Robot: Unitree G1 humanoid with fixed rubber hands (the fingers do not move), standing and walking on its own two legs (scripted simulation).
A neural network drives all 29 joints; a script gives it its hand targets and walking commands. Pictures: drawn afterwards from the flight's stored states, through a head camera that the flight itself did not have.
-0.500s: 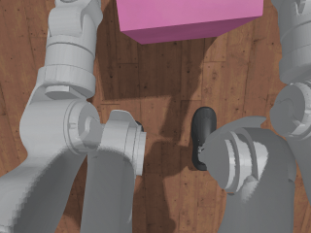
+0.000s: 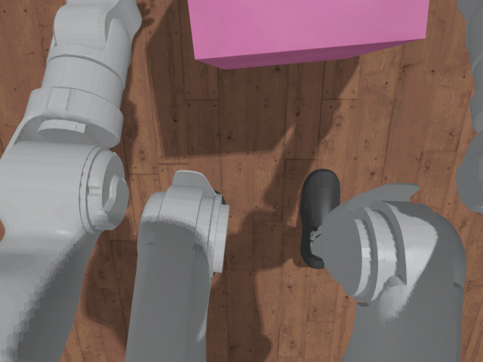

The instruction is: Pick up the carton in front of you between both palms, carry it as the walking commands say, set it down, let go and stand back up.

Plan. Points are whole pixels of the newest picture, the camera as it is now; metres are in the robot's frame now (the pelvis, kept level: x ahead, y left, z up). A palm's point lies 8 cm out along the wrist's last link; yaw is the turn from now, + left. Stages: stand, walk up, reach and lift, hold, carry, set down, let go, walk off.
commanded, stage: set down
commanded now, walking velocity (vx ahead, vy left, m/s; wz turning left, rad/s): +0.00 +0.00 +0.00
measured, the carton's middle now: out of the picture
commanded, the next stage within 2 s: let go in 1.06 s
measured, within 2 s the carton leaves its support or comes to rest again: neither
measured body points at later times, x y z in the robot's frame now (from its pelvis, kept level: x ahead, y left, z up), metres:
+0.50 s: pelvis +0.00 +0.00 +0.10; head +0.35 -0.03 +0.38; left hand +0.58 +0.15 -0.02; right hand +0.58 -0.24 -0.02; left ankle +0.08 +0.12 -0.33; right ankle +0.12 -0.12 -0.33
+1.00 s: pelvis +0.02 -0.01 +0.23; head +0.35 -0.04 +0.54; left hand +0.58 +0.16 +0.13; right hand +0.59 -0.24 +0.13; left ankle +0.08 +0.12 -0.33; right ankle +0.12 -0.12 -0.33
